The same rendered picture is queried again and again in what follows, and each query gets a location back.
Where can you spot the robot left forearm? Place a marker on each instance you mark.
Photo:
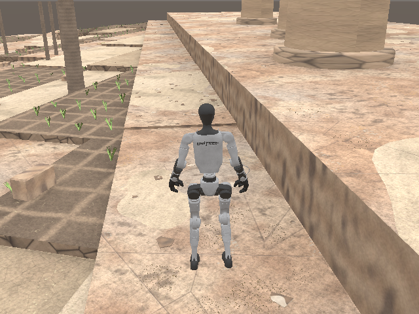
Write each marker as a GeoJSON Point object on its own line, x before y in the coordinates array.
{"type": "Point", "coordinates": [176, 172]}

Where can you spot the robot left hand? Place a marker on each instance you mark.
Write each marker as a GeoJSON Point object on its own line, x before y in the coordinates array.
{"type": "Point", "coordinates": [177, 183]}

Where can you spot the robot left upper arm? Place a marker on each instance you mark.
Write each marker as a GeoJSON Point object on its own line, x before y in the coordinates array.
{"type": "Point", "coordinates": [183, 149]}

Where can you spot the robot right hand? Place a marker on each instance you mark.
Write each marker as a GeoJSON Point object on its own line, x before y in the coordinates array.
{"type": "Point", "coordinates": [240, 183]}

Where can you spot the robot right forearm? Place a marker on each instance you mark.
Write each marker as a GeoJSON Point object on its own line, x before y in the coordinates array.
{"type": "Point", "coordinates": [240, 171]}

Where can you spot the robot right upper arm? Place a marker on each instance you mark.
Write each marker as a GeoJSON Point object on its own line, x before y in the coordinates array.
{"type": "Point", "coordinates": [231, 146]}

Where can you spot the right robot thigh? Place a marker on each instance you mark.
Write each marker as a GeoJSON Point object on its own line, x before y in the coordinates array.
{"type": "Point", "coordinates": [225, 191]}

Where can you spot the right robot shin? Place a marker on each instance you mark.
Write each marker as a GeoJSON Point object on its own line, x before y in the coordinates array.
{"type": "Point", "coordinates": [226, 236]}

